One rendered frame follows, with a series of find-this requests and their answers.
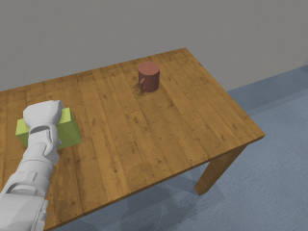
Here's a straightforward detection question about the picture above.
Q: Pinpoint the table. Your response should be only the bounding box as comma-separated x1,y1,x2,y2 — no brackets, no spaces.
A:
0,47,266,231

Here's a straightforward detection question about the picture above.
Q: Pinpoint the left robot hand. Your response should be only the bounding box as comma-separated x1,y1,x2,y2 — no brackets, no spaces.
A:
23,100,64,145

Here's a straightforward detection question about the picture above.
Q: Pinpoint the left robot upper arm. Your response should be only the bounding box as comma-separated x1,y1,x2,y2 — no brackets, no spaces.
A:
0,193,49,231

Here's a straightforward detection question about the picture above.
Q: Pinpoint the robot left forearm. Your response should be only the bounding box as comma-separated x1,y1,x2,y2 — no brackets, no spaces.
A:
0,122,60,200

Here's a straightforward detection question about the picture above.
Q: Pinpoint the sponge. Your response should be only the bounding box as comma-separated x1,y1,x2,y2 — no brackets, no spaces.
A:
15,107,82,150

